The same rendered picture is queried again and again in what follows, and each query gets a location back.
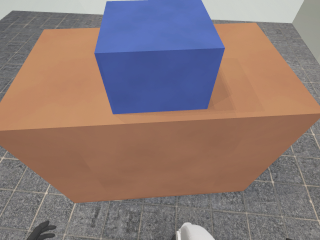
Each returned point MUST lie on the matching carton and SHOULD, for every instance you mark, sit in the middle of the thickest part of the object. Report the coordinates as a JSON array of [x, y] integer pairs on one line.
[[158, 55]]

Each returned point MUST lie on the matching left robot hand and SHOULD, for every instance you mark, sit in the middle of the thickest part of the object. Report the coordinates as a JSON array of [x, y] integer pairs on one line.
[[41, 228]]

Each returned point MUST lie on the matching right robot shin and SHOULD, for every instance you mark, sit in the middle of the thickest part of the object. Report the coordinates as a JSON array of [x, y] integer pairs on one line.
[[187, 223]]

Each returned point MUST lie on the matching pedestal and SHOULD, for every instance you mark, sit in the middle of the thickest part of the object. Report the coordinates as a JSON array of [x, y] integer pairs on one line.
[[56, 119]]

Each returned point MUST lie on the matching right robot thigh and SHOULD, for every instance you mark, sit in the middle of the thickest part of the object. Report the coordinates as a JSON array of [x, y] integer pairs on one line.
[[192, 232]]

